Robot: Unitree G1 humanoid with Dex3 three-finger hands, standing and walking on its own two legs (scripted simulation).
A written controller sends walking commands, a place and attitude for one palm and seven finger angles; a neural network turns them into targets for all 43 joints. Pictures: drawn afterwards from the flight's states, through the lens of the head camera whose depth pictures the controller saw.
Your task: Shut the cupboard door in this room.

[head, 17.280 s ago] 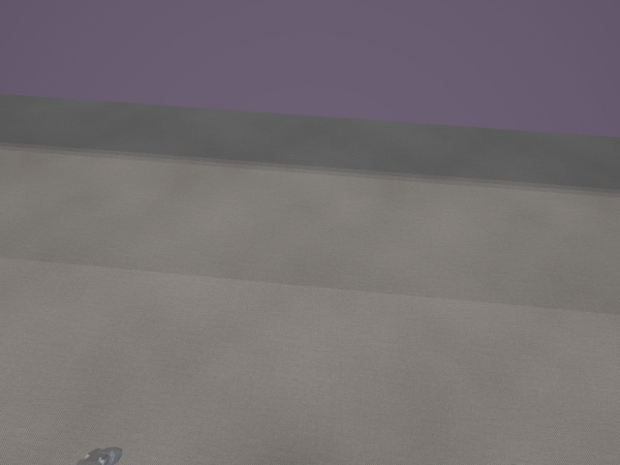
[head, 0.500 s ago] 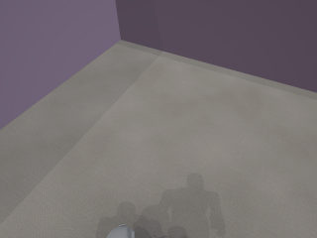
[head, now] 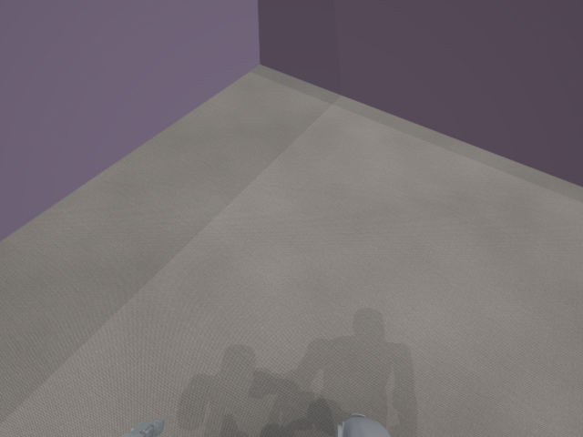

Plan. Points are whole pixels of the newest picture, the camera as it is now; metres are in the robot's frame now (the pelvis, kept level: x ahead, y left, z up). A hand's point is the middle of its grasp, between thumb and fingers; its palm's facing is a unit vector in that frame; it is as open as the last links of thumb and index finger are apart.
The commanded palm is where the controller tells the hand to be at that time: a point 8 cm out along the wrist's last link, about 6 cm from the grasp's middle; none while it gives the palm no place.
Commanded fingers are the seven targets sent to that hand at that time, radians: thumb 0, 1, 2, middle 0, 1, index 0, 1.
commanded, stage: walk to a spot facing it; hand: left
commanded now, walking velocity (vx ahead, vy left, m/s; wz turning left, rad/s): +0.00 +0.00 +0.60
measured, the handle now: out of the picture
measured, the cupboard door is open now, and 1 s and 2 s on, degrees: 78 78 78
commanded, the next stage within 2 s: none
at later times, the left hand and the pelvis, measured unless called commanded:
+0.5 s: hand out of the picture +0.03 +0.17 -0.17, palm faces +0.33 -0.90 -0.27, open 7.3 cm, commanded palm none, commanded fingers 0.00 0.90 0.90 -0.20 -0.30 -0.20 -0.30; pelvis +0.05 -0.04 +0.00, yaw +19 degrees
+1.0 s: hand out of the picture +0.04 +0.22 -0.16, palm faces +0.55 -0.79 -0.27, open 7.4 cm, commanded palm none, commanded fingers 0.00 0.90 0.90 -0.20 -0.30 -0.20 -0.30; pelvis +0.06 -0.03 +0.00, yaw +35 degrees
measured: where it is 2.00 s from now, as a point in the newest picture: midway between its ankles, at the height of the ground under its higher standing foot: outside the picture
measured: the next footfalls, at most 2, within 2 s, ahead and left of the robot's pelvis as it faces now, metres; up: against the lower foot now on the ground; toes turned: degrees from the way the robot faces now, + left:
right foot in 0.12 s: +0.12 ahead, -0.14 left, +0.00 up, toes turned -3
left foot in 0.60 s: +0.03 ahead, +0.10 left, +0.00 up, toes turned +30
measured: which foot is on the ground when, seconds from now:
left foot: down 0.00-0.12, up 0.14-0.58, down 0.60-1.00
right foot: up 0.00-0.10, down 0.12-0.60, up 0.62-1.00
